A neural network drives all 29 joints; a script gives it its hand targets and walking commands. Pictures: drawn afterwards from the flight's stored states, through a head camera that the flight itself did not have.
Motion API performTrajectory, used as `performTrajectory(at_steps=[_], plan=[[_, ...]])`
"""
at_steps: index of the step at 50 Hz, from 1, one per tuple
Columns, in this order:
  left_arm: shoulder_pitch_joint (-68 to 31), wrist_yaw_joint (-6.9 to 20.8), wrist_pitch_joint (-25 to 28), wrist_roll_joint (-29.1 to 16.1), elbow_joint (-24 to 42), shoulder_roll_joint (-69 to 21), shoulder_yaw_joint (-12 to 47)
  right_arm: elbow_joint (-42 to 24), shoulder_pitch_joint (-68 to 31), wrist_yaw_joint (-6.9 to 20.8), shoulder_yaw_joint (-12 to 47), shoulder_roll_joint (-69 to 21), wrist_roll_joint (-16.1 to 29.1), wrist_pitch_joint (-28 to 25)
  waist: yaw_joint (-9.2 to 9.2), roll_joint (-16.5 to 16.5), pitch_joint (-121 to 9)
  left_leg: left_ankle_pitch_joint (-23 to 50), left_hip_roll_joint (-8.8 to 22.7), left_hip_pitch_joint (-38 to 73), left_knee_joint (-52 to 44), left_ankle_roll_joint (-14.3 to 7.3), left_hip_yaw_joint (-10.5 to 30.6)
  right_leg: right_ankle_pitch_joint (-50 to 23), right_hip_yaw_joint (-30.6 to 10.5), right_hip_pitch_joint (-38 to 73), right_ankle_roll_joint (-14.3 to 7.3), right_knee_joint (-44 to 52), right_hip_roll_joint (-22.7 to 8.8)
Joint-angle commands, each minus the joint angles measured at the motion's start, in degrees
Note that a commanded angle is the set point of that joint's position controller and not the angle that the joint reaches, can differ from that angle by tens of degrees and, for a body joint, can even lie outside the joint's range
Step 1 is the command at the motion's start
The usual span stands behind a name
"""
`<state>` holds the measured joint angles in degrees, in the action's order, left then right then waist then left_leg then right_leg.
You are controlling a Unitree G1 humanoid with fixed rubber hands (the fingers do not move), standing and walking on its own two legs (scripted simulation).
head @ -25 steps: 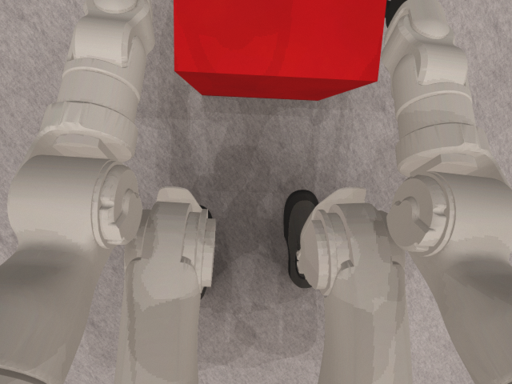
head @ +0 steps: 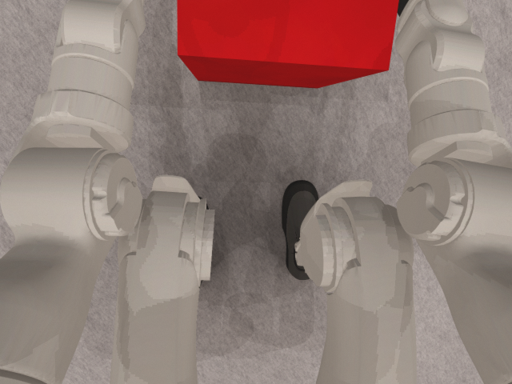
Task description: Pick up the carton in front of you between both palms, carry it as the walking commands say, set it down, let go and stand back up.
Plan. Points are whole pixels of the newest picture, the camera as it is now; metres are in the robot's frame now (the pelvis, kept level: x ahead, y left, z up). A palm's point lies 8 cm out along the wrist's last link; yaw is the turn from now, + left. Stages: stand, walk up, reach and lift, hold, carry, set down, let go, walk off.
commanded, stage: set down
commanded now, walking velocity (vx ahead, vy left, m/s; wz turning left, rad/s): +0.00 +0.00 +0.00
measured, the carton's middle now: out of the picture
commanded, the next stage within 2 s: let go in 1.30 s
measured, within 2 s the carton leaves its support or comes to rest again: neither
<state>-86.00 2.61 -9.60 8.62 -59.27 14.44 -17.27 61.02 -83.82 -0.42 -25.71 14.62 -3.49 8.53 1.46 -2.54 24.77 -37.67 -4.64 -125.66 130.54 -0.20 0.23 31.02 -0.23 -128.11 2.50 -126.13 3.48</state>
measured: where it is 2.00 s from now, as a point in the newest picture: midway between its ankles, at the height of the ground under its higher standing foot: (244, 254)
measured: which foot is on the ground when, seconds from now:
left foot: down 0.00-1.00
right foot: down 0.00-1.00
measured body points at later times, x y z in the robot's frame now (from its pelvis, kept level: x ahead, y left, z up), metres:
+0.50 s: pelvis +0.01 +0.00 +0.03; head +0.36 +0.01 +0.30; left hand +0.59 +0.18 -0.10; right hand +0.56 -0.20 -0.10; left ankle +0.09 +0.11 -0.33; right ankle +0.13 -0.12 -0.33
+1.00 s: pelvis +0.02 +0.00 +0.16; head +0.35 +0.00 +0.46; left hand +0.59 +0.19 +0.05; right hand +0.56 -0.21 +0.05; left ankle +0.09 +0.11 -0.33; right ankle +0.13 -0.12 -0.33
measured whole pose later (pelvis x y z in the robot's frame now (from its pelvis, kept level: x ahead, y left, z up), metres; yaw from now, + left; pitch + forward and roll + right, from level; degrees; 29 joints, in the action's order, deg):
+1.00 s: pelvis +0.02 +0.00 +0.16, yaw +0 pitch +48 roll -1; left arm -74.5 -0.8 -11.5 -4.0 -53.8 22.7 -10.8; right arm 45.7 -68.2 -6.6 -16.2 14.4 4.9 11.5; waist 2.9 0.2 -0.1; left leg -30.3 -4.0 -112.3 95.0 0.1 1.6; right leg 25.2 -1.5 -114.2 1.3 -91.7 3.0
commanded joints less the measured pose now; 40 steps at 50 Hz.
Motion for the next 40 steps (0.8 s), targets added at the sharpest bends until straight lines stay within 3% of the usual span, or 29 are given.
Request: performTrajectory(at_steps=[1, 3, 5, 7, 10, 13, 16, 20, 24, 26, 32, 40], plan=[[-12.7, -3.9, 3.3, -2.1, 1.1, 11.5, 3.7, 1.2, -8.1, -2.2, 1.8, 6.0, 0.6, -3.8, 0.19, 4.7, -52.5, 13.8, 1.3, 24.7, -14.3, 1.7, 0.2, -11.0, 2.8, 28.5, 0.5, 6.5, 0.6], [-17.3, -6.7, 4.5, -7.5, 1.1, 15.8, 5.9, 0.8, -12.5, -5.1, 4.7, 9.9, 5.6, -5.4, -0.09, 5.2, -58.6, 17.1, 1.8, 25.9, -13.0, 1.9, 0.9, -14.1, 2.4, 29.8, 0.4, 5.8, -0.1], [-20.2, -7.3, 5.5, -12.4, 1.3, 16.4, 10.0, -0.8, -15.8, -5.9, 7.4, 11.8, 9.7, -6.5, 0.30, 6.9, -63.0, 20.9, 2.4, 27.7, -12.4, 2.1, 1.9, -17.7, 1.9, 29.8, 0.0, 4.6, -0.8], [-20.7, -7.0, 6.0, -16.6, 1.4, 15.7, 13.9, -2.2, -17.3, -5.9, 10.8, 12.3, 12.3, -7.3, 1.87, 8.0, -67.0, 24.3, 3.0, 29.3, -11.7, 1.9, 2.7, -20.6, 2.1, 29.7, -0.6, 3.5, -1.2], [-19.9, -6.2, 6.0, -21.2, 1.3, 14.7, 17.2, -1.9, -15.6, -5.8, 12.9, 12.7, 14.3, -7.5, 3.95, 8.2, -69.6, 25.8, 3.3, 29.7, -11.8, 2.1, 2.5, -22.6, 2.7, 30.8, -1.1, 3.7, -1.9], [-18.0, -5.9, 5.6, -22.7, 0.5, 15.0, 18.2, -1.8, -12.0, -6.2, 12.6, 12.9, 14.4, -7.1, 4.96, 7.6, -73.2, 25.0, 3.1, 29.7, -12.4, 2.1, 1.7, -23.4, 2.9, 34.4, -0.9, 5.1, -2.2], [-14.4, -6.0, 5.0, -22.3, 0.8, 15.7, 17.0, -5.3, -9.3, -6.9, 13.0, 12.3, 14.6, -6.3, 4.24, 6.0, -80.6, 25.0, 2.5, 31.0, -13.4, 1.7, 0.6, -25.1, 3.1, 40.3, -0.6, 6.6, -2.0], [-12.4, -7.4, 3.6, -19.3, 7.3, 17.4, 13.1, -14.6, -7.9, -7.9, 13.4, 11.1, 14.2, -4.4, 2.22, 4.9, -93.0, 25.1, 1.0, 35.0, -16.8, 1.3, -1.3, -26.3, 3.5, 48.0, -0.7, 10.1, -0.7], [-10.7, -7.7, 1.3, -15.4, 8.1, 17.8, 9.0, -16.0, -5.8, -8.2, 12.6, 8.6, 12.8, -1.2, 0.90, 4.6, -85.4, 19.7, 0.5, 31.3, -22.7, 0.5, -2.2, -20.3, 3.5, 45.1, -1.1, 16.1, 0.1], [-9.4, -7.1, 1.1, -14.4, 6.2, 16.2, 7.9, -14.3, -4.6, -7.9, 11.6, 7.4, 11.6, -0.7, 1.13, 4.4, -79.5, 16.6, 0.8, 28.0, -25.2, 0.3, -2.0, -17.3, 3.2, 41.9, -1.0, 18.6, 0.1], [-7.8, -5.3, 2.1, -13.3, 4.8, 14.4, 6.8, -12.8, -2.3, -7.2, 9.4, 6.0, 9.0, -1.4, 1.84, 5.4, -79.0, 18.9, 1.0, 28.7, -30.0, 0.8, -1.6, -19.7, 3.1, 40.5, -0.5, 23.7, 0.2], [-7.6, -4.4, 0.3, -13.1, 8.5, 15.4, 6.7, -18.4, -1.4, -7.0, 8.5, 7.4, 8.1, 0.6, 2.42, 6.8, -89.1, 21.7, 0.5, 39.2, -38.4, 1.5, -1.9, -20.6, 4.3, 47.4, -0.5, 32.3, 0.6]])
